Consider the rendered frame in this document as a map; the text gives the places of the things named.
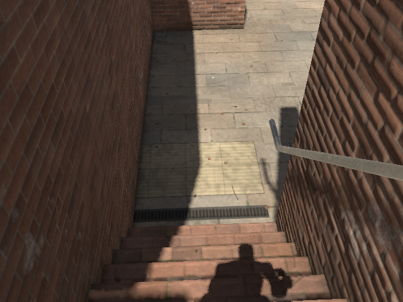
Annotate stairs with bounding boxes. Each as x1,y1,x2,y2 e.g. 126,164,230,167
88,222,348,302

